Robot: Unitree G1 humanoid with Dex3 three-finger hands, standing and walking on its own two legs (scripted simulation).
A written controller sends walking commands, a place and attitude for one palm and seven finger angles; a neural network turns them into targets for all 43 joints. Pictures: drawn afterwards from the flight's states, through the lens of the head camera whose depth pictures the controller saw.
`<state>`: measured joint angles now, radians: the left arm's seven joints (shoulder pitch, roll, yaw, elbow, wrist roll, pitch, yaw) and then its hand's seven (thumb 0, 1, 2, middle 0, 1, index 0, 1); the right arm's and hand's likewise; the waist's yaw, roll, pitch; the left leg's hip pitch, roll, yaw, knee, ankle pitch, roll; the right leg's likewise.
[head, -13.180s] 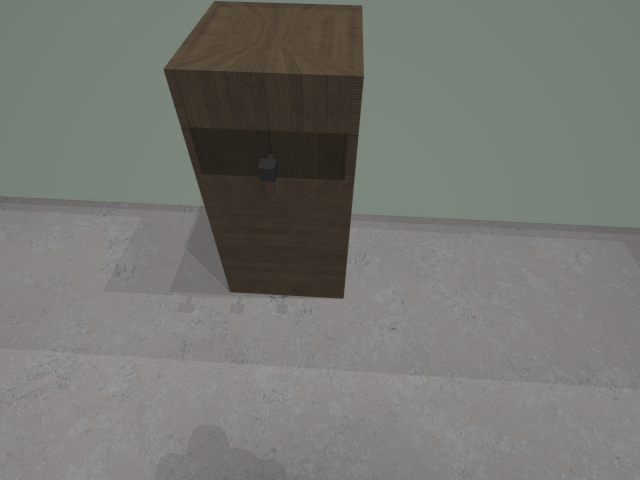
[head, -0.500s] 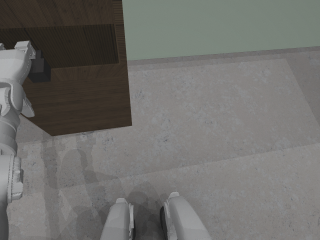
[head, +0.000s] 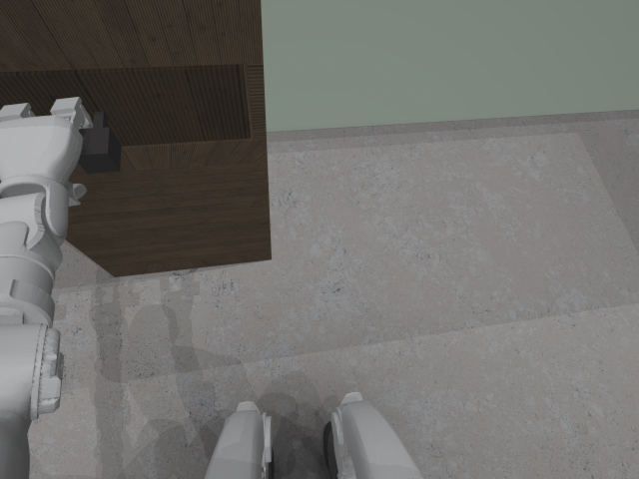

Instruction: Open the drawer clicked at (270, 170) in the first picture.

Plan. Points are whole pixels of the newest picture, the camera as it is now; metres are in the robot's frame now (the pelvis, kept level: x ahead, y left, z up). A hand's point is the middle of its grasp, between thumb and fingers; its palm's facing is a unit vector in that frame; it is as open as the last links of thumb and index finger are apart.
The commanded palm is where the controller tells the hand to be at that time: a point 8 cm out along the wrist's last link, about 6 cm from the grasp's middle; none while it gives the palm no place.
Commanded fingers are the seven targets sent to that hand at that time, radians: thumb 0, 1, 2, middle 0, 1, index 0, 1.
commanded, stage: close the thumb around the handle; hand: left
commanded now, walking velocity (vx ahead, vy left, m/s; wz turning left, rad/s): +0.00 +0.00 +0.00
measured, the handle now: (99, 138) +0.55 +0.26 -0.01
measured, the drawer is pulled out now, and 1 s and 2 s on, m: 0.00 0.05 0.17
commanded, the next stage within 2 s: pull the drawer open in 0.28 s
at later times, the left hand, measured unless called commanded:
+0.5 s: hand (64, 180) +0.49 +0.30 -0.02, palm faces -0.05 -0.02 -1.00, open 5.1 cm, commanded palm +0.48 +0.27 +0.03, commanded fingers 0.00 0.90 0.90 -0.40 -1.35 -0.40 -1.35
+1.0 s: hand (61, 215) +0.44 +0.30 -0.02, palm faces -0.02 -0.04 -1.00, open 5.2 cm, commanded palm +0.42 +0.28 +0.03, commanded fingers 0.00 0.90 0.90 -0.40 -1.35 -0.40 -1.35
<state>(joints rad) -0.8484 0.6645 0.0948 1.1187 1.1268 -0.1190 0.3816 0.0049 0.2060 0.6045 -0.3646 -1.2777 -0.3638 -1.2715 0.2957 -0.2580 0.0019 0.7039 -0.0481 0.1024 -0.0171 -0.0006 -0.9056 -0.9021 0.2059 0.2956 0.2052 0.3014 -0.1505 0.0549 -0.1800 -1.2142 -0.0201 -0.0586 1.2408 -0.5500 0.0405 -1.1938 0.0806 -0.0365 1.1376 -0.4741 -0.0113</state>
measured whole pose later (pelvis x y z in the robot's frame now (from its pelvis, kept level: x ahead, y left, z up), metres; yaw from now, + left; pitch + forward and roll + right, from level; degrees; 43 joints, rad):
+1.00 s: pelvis +0.01 +0.00 +0.01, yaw +0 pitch +28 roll -4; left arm -0.61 0.56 0.10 0.97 1.11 -0.17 0.49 0.01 0.88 0.90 -0.41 -1.35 -0.33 -1.31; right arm 0.26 -0.27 -0.03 0.71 -0.04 0.12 -0.01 0.00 -0.91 -0.90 0.21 0.30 0.20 0.30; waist -0.08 0.05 -0.20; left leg -1.14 -0.02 -0.03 1.21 -0.56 0.05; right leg -1.13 0.08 -0.01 1.13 -0.49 -0.01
